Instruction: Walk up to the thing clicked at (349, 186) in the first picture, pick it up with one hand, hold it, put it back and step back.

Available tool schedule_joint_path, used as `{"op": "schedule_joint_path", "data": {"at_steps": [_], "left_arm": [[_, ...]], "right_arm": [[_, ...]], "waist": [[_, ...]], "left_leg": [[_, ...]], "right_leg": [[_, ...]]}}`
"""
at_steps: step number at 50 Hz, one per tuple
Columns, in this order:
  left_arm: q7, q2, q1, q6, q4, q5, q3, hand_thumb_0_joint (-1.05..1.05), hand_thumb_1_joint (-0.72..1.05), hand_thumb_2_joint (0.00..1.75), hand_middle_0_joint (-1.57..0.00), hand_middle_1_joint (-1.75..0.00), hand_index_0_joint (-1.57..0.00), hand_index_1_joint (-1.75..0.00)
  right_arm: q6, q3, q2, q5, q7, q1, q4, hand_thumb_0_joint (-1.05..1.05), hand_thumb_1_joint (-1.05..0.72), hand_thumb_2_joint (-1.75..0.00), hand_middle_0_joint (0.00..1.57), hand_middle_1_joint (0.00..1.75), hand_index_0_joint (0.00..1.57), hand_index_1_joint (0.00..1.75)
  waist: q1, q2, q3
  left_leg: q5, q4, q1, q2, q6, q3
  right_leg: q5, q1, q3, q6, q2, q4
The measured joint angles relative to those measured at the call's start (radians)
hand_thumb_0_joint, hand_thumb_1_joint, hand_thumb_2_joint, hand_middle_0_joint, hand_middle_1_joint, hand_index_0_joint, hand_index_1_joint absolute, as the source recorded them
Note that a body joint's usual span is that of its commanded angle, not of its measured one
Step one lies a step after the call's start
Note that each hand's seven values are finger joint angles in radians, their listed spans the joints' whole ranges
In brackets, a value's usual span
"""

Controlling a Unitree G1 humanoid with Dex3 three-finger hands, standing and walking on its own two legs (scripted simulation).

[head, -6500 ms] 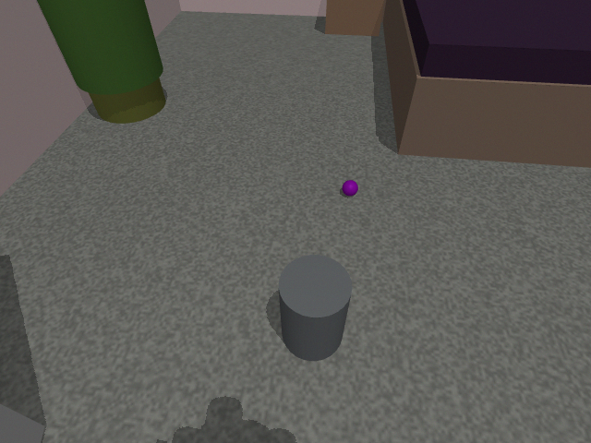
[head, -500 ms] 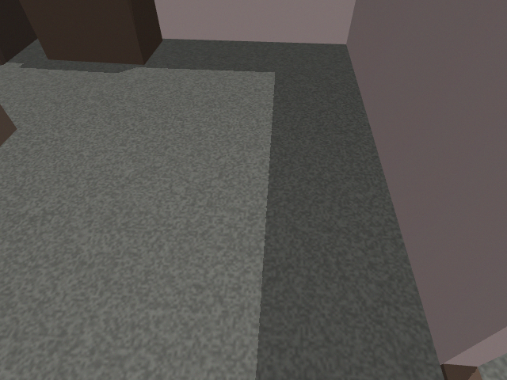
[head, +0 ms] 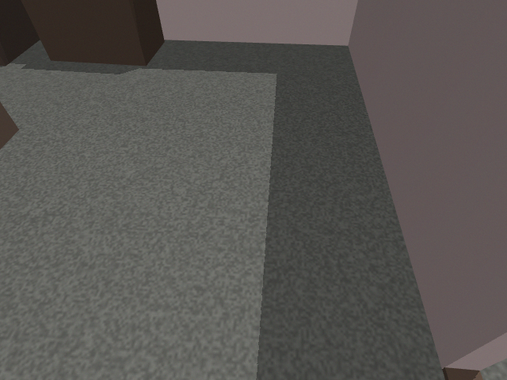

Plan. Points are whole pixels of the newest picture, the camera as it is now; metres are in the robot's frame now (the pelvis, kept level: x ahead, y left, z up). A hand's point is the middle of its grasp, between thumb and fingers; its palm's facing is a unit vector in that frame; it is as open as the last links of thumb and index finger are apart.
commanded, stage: stand
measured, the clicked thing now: out of the picture +0.24 +1.35 -0.74
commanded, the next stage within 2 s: walk up in 0.18 s
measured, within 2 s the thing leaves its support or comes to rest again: neither
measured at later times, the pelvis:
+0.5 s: pelvis +0.07 -0.05 -0.02, yaw -3 degrees
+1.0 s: pelvis +0.27 -0.01 -0.02, yaw -1 degrees
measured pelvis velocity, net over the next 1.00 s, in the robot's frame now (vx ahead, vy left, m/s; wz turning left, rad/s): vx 0.27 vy -0.01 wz -0.01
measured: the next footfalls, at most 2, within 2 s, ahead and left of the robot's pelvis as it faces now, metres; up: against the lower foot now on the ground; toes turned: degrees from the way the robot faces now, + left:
right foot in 0.44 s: +0.14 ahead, -0.17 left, +0.00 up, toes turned -6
left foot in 0.86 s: +0.38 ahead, +0.10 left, +0.00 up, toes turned +4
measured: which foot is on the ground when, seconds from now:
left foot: down 0.00-0.44, up 0.46-0.84, down 0.86-1.00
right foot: down 0.00-0.22, up 0.24-0.42, down 0.44-0.90, up 0.92-1.00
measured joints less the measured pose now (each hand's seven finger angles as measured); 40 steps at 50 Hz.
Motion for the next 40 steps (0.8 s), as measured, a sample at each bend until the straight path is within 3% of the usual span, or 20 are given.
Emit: {"op": "schedule_joint_path", "data": {"at_steps": [9, 12, 15, 17, 20, 22, 23, 25, 27, 29, 35, 40], "left_arm": [[0.0, 0.001, 0.0, -0.001, -0.001, 0.0, 0.001, 0.01, 0.91, 0.9, -0.2, -0.3, -0.2, -0.3], [-0.029, 0.009, 0.035, 0.0, -0.026, 0.014, 0.029, 0.01, 0.91, 0.9, -0.2, -0.3, -0.2, -0.3], [-0.048, 0.03, 0.068, 0.006, -0.042, 0.024, 0.05, 0.01, 0.91, 0.9, -0.2, -0.3, -0.2, -0.3], [-0.062, 0.054, 0.079, 0.001, -0.055, 0.023, 0.062, 0.01, 0.91, 0.9, -0.2, -0.3, -0.2, -0.3], [-0.078, 0.078, 0.098, -0.01, -0.078, 0.022, 0.08, 0.01, 0.91, 0.9, -0.2, -0.3, -0.2, -0.3], [-0.077, 0.087, 0.114, -0.029, -0.091, 0.024, 0.093, 0.01, 0.91, 0.9, -0.2, -0.3, -0.2, -0.3], [-0.07, 0.086, 0.119, -0.041, -0.098, 0.028, 0.101, 0.01, 0.91, 0.9, -0.2, -0.3, -0.2, -0.3], [-0.057, 0.075, 0.132, -0.053, -0.115, 0.031, 0.106, 0.01, 0.91, 0.9, -0.2, -0.3, -0.2, -0.3], [-0.052, 0.058, 0.15, -0.054, -0.129, 0.025, 0.098, 0.01, 0.91, 0.9, -0.2, -0.3, -0.2, -0.3], [-0.048, 0.043, 0.168, -0.054, -0.136, 0.017, 0.089, 0.01, 0.91, 0.9, -0.2, -0.3, -0.2, -0.3], [-0.045, 0.027, 0.202, -0.065, -0.165, 0.01, 0.08, 0.01, 0.9, 0.9, -0.2, -0.3, -0.2, -0.3], [-0.047, 0.039, 0.211, -0.068, -0.191, 0.013, 0.081, 0.01, 0.9, 0.9, -0.2, -0.3, -0.21, -0.3]], "right_arm": [[0.001, -0.001, 0.0, 0.0, 0.0, 0.002, -0.001, 0.01, -0.9, -0.9, 0.21, 0.3, 0.2, 0.3], [-0.012, -0.029, -0.001, -0.017, 0.024, 0.035, -0.034, 0.01, -0.9, -0.9, 0.21, 0.3, 0.2, 0.3], [-0.032, -0.055, -0.011, -0.026, 0.035, 0.078, -0.078, 0.01, -0.9, -0.9, 0.21, 0.3, 0.2, 0.3], [-0.037, -0.062, -0.019, -0.031, 0.037, 0.106, -0.096, 0.01, -0.9, -0.9, 0.21, 0.3, 0.2, 0.3], [-0.026, -0.073, -0.044, -0.038, 0.046, 0.139, -0.111, 0.01, -0.9, -0.9, 0.21, 0.3, 0.2, 0.3], [-0.012, -0.079, -0.068, -0.038, 0.047, 0.158, -0.12, 0.01, -0.9, -0.9, 0.21, 0.3, 0.2, 0.3], [-0.005, -0.081, -0.079, -0.038, 0.044, 0.166, -0.122, 0.01, -0.9, -0.9, 0.21, 0.3, 0.2, 0.3], [0.015, -0.081, -0.088, -0.028, 0.037, 0.178, -0.117, 0.01, -0.9, -0.9, 0.21, 0.3, 0.2, 0.3], [0.018, -0.077, -0.095, -0.016, 0.04, 0.178, -0.115, 0.01, -0.9, -0.9, 0.2, 0.3, 0.2, 0.3], [0.006, -0.072, -0.097, -0.008, 0.045, 0.174, -0.125, 0.01, -0.9, -0.9, 0.2, 0.3, 0.2, 0.3], [-0.009, -0.065, -0.08, -0.017, 0.07, 0.174, -0.167, 0.01, -0.9, -0.9, 0.2, 0.3, 0.2, 0.3], [-0.01, -0.061, -0.064, -0.024, 0.086, 0.158, -0.191, 0.01, -0.9, -0.9, 0.21, 0.3, 0.2, 0.3]], "waist": [[0.0, -0.002, 0.002], [0.008, -0.008, -0.018], [0.001, 0.002, -0.03], [-0.004, -0.001, -0.022], [-0.006, 0.004, -0.007], [-0.004, 0.023, 0.0], [-0.006, 0.043, 0.004], [0.006, 0.065, -0.001], [0.02, 0.081, -0.003], [0.023, 0.094, -0.002], [0.031, 0.082, 0.004], [0.037, 0.046, 0.022]], "left_leg": [[-0.003, 0.002, -0.001, 0.001, 0.0, -0.001], [-0.102, 0.048, -0.009, 0.0, 0.028, 0.016], [-0.074, 0.034, 0.008, 0.018, 0.048, 0.031], [-0.066, 0.024, 0.027, 0.027, 0.041, 0.036], [-0.107, 0.05, 0.055, 0.042, 0.021, 0.047], [-0.186, 0.156, 0.04, 0.067, 0.024, 0.044], [-0.258, 0.268, 0.005, 0.083, 0.041, 0.023], [-0.309, 0.516, -0.099, 0.04, 0.051, -0.064], [-0.256, 0.66, -0.189, 0.002, 0.049, -0.095], [-0.189, 0.687, -0.262, -0.004, 0.042, -0.099], [-0.072, 0.534, -0.386, 0.021, 0.003, -0.1], [-0.007, 0.337, -0.38, 0.068, 0.013, -0.051]], "right_leg": [[0.0, 0.001, -0.001, 0.0, 0.001, -0.003], [-0.162, -0.049, -0.004, -0.036, 0.001, 0.124], [-0.238, -0.154, -0.053, -0.047, 0.003, 0.343], [-0.245, -0.197, -0.074, -0.048, -0.012, 0.379], [-0.204, -0.201, -0.1, -0.049, -0.038, 0.291], [-0.081, -0.17, -0.124, -0.045, -0.033, 0.213], [-0.034, -0.165, -0.141, -0.044, -0.018, 0.229], [-0.075, -0.154, -0.162, -0.049, -0.005, 0.262], [-0.086, -0.11, -0.169, -0.058, 0.006, 0.22], [-0.071, -0.057, -0.178, -0.059, 0.016, 0.15], [-0.076, 0.061, -0.196, -0.062, 0.027, 0.024], [-0.151, 0.127, -0.206, -0.037, 0.015, 0.031]]}}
